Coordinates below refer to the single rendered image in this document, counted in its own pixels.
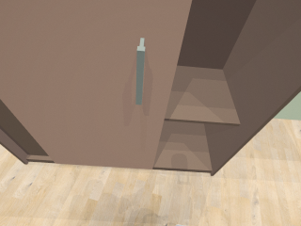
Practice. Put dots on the handle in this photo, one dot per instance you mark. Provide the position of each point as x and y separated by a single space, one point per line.
140 62

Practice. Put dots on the wardrobe door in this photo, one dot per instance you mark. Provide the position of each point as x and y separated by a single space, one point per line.
68 74
10 125

